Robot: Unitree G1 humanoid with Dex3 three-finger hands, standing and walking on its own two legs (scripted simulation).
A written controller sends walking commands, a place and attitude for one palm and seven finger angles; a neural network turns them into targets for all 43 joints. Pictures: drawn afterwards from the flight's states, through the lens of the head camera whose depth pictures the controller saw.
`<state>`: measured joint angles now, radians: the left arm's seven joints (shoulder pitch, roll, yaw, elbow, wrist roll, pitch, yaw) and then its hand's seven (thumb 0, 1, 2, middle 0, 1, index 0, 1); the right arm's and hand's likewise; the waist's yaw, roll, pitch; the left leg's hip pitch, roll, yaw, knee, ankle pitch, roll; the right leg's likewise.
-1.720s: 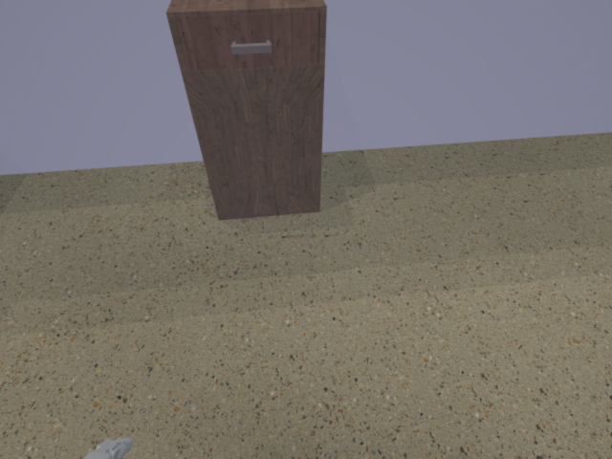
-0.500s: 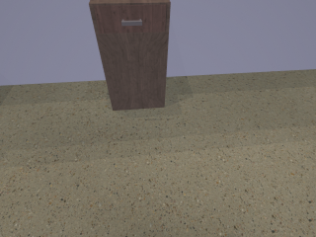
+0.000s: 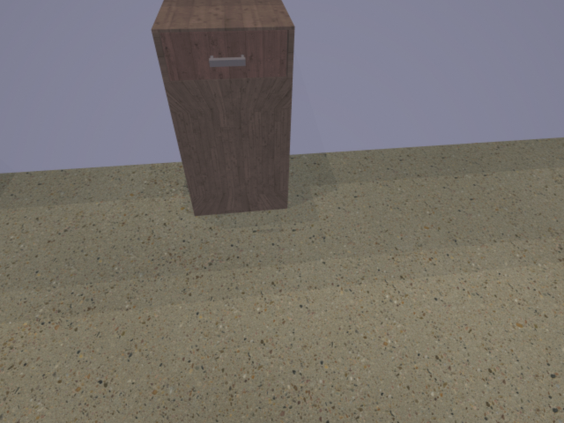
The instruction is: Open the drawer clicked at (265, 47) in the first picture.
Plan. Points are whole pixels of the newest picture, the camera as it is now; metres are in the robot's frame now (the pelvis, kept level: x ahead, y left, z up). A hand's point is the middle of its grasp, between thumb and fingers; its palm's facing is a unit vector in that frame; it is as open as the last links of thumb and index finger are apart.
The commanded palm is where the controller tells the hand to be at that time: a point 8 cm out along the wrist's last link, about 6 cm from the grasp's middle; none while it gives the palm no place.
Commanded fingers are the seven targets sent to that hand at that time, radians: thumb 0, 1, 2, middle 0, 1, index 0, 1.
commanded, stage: walk to a spot facing it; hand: left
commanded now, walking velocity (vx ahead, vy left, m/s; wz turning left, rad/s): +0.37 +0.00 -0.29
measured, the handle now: (227, 59) +1.23 +0.28 +0.01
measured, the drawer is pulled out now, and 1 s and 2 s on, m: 0.00 0.00 0.00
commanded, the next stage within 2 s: turn to face it in 1.06 s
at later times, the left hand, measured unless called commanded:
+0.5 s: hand out of the picture +0.02 +0.17 -0.18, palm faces +0.00 -0.99 -0.13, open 7.4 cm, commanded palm none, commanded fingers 0.00 0.90 0.90 -0.20 -0.30 -0.20 -0.30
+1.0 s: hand (225, 256) +0.50 +0.17 -0.16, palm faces -0.35 -0.92 -0.18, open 7.4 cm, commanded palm none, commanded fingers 0.00 0.90 0.90 -0.20 -0.30 -0.20 -0.30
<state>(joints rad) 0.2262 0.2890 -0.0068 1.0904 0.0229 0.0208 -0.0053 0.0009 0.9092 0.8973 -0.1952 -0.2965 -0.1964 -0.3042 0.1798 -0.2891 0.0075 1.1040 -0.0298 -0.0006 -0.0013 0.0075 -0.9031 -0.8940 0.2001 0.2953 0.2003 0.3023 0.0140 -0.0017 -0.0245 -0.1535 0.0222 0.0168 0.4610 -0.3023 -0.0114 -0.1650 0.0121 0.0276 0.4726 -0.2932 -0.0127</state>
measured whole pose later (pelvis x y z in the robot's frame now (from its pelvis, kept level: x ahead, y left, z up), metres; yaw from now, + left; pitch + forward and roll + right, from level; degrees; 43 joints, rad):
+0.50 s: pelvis +0.16 +0.02 -0.02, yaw -6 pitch -1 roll +0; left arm 0.56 0.12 0.02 1.19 0.03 -0.04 0.02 0.00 0.91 0.90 -0.20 -0.30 -0.20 -0.30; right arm 0.08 -0.18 -0.03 0.97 -0.01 -0.05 0.02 0.01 -0.91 -0.89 0.20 0.29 0.20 0.30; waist 0.04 -0.03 0.07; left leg -0.55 0.07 0.10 0.76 -0.24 0.00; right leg 0.09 0.00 0.14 0.40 -0.48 0.00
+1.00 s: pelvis +0.34 +0.03 +0.00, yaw -21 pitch -1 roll +1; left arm 0.16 0.20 0.08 0.94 0.04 0.04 -0.04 0.00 0.92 0.90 -0.19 -0.30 -0.19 -0.30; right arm 0.39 -0.18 -0.06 1.07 -0.03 -0.08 -0.02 0.00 -0.92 -0.89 0.20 0.30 0.20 0.30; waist -0.03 -0.02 0.04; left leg -0.05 0.06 0.37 0.37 -0.30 0.03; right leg -0.61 -0.14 -0.07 0.91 -0.14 0.02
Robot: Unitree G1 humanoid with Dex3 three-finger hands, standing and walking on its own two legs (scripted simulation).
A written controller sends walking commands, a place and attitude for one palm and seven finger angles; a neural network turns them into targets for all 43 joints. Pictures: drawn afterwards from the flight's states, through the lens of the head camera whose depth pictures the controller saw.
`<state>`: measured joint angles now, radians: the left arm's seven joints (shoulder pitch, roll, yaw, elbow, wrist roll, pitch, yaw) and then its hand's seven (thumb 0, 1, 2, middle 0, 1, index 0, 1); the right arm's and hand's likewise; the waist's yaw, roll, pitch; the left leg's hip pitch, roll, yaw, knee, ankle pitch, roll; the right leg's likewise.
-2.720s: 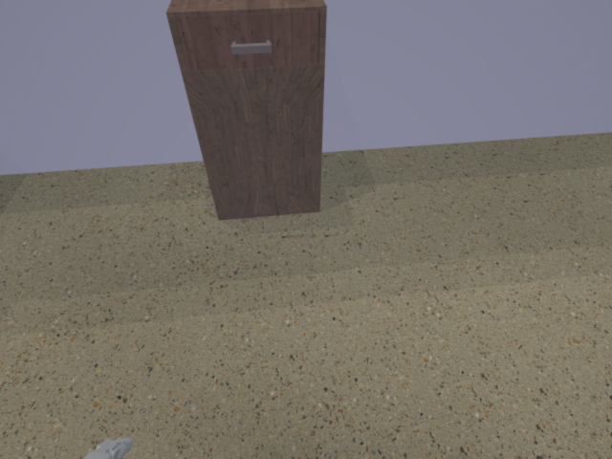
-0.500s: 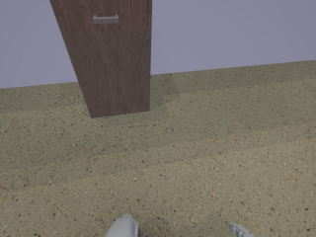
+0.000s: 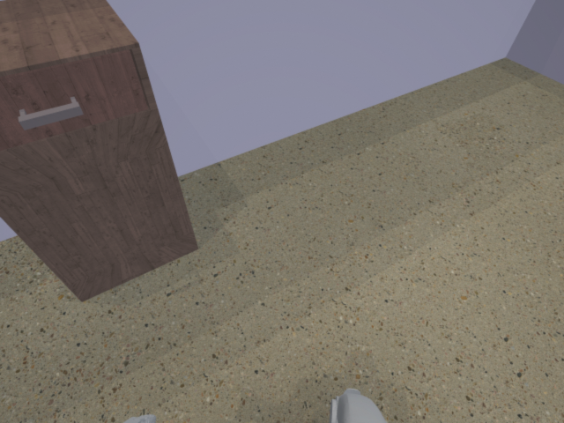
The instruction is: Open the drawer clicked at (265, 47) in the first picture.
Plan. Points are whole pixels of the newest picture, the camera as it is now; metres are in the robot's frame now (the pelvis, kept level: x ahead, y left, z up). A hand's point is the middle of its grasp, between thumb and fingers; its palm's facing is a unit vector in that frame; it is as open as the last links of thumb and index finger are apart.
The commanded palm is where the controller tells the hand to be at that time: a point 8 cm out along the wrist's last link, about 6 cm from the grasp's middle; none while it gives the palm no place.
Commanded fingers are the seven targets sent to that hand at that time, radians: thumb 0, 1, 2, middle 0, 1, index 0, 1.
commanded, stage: walk to a spot facing it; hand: left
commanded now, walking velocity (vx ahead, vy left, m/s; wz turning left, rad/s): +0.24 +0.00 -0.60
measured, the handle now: (50, 111) +0.74 +0.56 +0.01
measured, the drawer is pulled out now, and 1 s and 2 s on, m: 0.00 0.00 0.00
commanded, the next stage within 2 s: turn to face it in 0.06 s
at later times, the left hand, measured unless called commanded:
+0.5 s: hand (210, 346) +0.28 +0.14 -0.18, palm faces -0.01 -0.98 -0.17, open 7.2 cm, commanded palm none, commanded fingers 0.00 0.90 0.90 -0.20 -0.30 -0.20 -0.30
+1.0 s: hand (163, 381) +0.22 +0.21 -0.17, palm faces +0.28 -0.93 -0.26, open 7.4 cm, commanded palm none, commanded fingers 0.00 0.90 0.90 -0.20 -0.30 -0.20 -0.30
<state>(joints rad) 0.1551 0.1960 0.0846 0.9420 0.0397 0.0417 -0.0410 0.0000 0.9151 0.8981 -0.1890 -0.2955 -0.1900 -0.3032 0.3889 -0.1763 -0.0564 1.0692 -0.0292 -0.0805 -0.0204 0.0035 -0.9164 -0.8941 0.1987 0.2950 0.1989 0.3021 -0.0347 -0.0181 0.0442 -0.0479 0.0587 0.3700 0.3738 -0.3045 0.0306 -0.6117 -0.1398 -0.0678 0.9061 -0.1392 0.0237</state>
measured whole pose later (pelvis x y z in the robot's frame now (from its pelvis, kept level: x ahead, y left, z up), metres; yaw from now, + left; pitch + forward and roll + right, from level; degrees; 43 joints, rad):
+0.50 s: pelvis +0.17 -0.03 -0.01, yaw +0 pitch -2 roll -3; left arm 0.13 0.17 0.04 0.98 0.02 -0.01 0.02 -0.01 0.93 0.90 -0.20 -0.30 -0.20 -0.30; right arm 0.25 -0.17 -0.04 1.01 -0.02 0.01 -0.01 0.01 -0.93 -0.89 0.20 0.29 0.20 0.30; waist -0.04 0.01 0.04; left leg -0.46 0.12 0.10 0.84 -0.32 -0.05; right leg -0.19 -0.05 -0.25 0.54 -0.31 0.00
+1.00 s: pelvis +0.19 -0.02 +0.00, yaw +15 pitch +1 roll -2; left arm 0.17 0.25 0.08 0.94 0.02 0.06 0.02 0.00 0.91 0.90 -0.19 -0.30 -0.19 -0.30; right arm 0.23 -0.20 -0.06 0.94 -0.02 0.03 0.00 0.01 -0.90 -0.89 0.20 0.30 0.20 0.30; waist -0.03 0.00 0.05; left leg -0.34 -0.06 -0.06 0.44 -0.11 0.07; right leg -0.43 -0.06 0.01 0.95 -0.39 0.10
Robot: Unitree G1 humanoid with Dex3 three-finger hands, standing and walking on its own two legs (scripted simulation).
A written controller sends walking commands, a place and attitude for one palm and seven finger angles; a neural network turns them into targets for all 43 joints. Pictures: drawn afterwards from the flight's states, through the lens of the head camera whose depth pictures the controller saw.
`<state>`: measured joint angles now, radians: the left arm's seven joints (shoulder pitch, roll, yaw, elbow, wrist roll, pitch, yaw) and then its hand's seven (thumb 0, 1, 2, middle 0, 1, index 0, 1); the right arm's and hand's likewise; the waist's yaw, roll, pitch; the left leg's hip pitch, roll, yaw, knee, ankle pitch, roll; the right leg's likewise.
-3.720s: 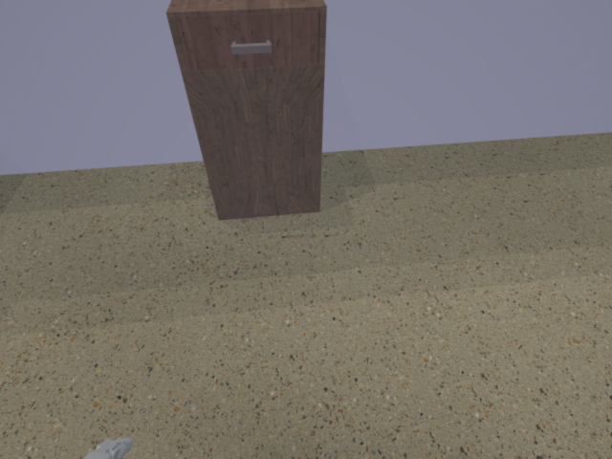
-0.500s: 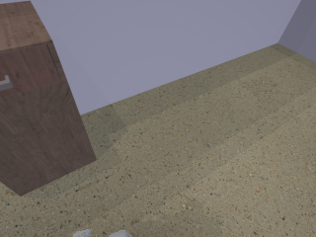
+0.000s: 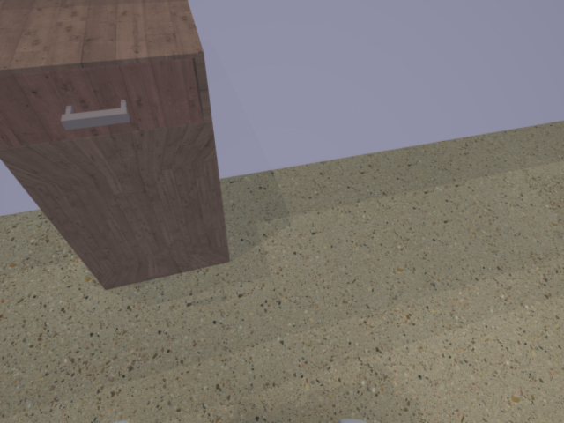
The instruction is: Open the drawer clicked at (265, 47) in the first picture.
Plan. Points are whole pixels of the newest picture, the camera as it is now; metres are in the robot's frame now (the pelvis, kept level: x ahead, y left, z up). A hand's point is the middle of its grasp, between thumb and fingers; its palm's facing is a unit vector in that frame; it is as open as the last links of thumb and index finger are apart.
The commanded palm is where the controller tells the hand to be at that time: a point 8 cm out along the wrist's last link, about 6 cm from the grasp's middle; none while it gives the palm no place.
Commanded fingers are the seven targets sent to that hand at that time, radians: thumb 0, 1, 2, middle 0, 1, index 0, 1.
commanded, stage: turn to face it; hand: left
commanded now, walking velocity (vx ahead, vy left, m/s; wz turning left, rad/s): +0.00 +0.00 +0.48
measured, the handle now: (96, 112) +0.68 +0.42 +0.01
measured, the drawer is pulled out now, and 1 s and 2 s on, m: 0.00 0.00 0.00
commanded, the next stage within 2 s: take the last steps up to it in 0.34 s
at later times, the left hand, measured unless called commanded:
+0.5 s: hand out of the picture -0.04 +0.12 -0.15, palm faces +0.29 -0.92 -0.27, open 7.3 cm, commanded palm none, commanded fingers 0.00 0.90 0.90 -0.20 -0.30 -0.20 -0.30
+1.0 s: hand out of the picture -0.01 +0.20 -0.18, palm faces +0.35 -0.92 -0.17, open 7.4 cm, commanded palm none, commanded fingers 0.00 0.90 0.90 -0.20 -0.30 -0.20 -0.30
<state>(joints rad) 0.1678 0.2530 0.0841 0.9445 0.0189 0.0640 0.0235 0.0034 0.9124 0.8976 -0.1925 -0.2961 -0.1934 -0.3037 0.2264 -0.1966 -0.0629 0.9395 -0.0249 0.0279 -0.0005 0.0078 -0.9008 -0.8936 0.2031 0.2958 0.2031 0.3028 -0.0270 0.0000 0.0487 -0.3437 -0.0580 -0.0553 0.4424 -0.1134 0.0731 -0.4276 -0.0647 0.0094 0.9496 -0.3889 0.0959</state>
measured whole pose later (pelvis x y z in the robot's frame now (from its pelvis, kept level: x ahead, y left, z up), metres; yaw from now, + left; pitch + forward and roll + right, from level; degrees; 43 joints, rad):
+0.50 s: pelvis -0.03 -0.07 +0.00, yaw +15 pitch -1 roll +3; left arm 0.28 0.15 0.02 0.95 0.03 0.00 0.03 0.00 0.92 0.90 -0.20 -0.30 -0.20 -0.30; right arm 0.21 -0.26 -0.08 0.99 -0.03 0.08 0.01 0.01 -0.91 -0.89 0.20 0.29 0.20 0.30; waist 0.01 0.03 0.05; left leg -0.42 0.04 -0.03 1.01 -0.39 -0.07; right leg -0.19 -0.09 -0.16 0.49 -0.29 -0.03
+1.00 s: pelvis +0.03 +0.01 +0.00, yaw +18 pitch -2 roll +0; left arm 0.26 0.20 0.04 1.06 0.03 0.01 -0.01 0.01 0.91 0.90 -0.19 -0.30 -0.19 -0.30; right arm 0.35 -0.17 -0.03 1.07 -0.02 -0.05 -0.03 0.00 -0.93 -0.89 0.20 0.30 0.20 0.30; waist 0.02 -0.04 0.04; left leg 0.06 -0.02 0.09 0.31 -0.34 0.04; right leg -0.56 -0.12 -0.08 1.01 -0.24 0.04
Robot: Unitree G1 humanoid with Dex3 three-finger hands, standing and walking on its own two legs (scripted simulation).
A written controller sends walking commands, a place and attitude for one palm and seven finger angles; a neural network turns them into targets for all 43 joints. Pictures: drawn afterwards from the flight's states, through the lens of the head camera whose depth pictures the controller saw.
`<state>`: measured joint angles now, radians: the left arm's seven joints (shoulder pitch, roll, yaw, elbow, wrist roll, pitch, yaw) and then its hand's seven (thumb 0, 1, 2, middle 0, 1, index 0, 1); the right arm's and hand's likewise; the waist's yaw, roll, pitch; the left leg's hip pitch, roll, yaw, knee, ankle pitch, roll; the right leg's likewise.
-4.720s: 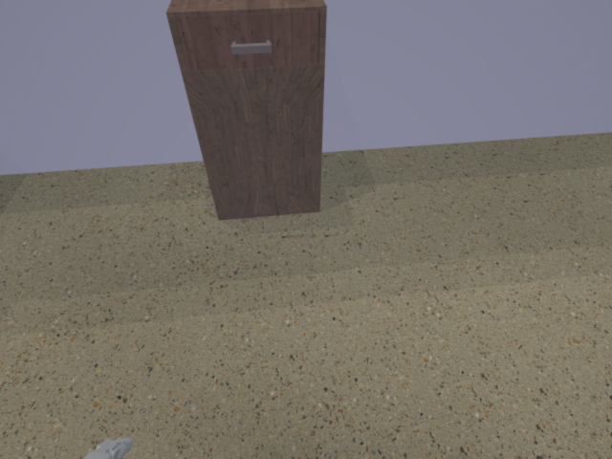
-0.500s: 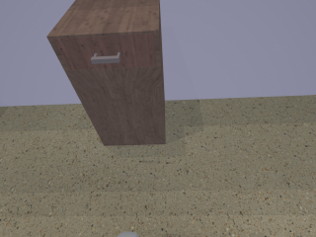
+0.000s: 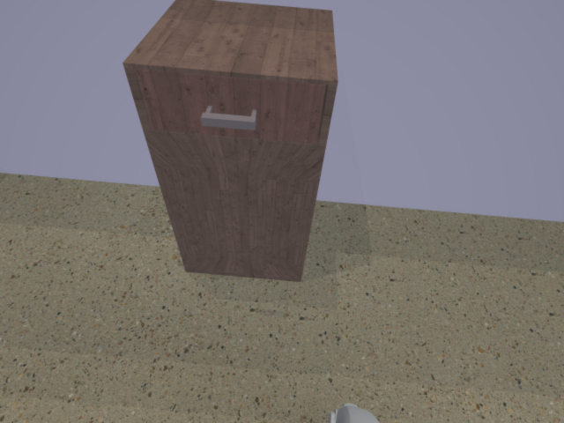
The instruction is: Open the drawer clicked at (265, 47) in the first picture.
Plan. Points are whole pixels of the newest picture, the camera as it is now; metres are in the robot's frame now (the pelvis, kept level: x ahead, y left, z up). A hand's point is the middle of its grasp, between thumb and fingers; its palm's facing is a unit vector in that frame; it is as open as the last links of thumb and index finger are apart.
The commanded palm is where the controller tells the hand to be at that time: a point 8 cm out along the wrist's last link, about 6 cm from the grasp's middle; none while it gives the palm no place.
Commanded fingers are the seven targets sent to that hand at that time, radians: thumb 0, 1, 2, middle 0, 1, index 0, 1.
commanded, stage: take the last steps up to it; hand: left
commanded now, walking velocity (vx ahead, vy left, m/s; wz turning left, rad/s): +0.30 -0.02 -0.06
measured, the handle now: (230, 116) +0.75 +0.18 +0.01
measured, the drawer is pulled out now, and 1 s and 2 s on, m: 0.00 0.00 0.00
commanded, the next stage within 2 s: come to a stop and stand still in 0.38 s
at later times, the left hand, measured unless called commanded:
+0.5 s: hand (202, 385) +0.21 +0.15 -0.17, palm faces +0.02 -0.98 -0.21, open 7.2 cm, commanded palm none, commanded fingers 0.00 0.90 0.90 -0.20 -0.30 -0.20 -0.30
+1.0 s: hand (194, 375) +0.23 +0.17 -0.18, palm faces -0.03 -0.96 -0.29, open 7.4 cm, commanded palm none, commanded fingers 0.00 0.90 0.90 -0.20 -0.30 -0.20 -0.30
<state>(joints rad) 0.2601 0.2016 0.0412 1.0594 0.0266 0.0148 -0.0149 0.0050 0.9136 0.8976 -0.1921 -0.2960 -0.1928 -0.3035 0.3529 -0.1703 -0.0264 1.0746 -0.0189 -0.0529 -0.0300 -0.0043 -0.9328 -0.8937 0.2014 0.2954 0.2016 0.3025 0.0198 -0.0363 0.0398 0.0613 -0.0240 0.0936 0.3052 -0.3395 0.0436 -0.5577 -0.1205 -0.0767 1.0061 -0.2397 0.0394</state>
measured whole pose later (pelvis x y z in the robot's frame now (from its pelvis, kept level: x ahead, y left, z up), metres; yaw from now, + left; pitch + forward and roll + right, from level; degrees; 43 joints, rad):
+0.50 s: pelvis +0.17 -0.03 +0.00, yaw -1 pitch -2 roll -1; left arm 0.25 0.16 0.04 1.08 0.02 -0.04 0.01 -0.01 0.94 0.90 -0.20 -0.30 -0.20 -0.30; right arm 0.25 -0.17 -0.05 1.06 -0.03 -0.01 -0.01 0.02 -0.94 -0.89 0.20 0.29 0.20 0.30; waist -0.01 0.04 0.04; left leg -0.47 0.12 0.06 0.83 -0.27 -0.02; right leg -0.17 0.00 -0.15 0.42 -0.22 -0.05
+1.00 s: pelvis +0.17 -0.04 -0.01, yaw -5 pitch -1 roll +1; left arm 0.23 0.21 0.06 1.01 0.02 0.04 0.03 0.00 0.91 0.90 -0.19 -0.30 -0.19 -0.30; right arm 0.14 -0.18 -0.06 1.02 -0.03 0.03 -0.03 0.00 -0.91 -0.89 0.20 0.30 0.20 0.30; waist 0.00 0.02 0.07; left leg -0.36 0.11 0.12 0.51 -0.12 -0.03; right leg -0.25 -0.06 -0.05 0.66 -0.40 0.02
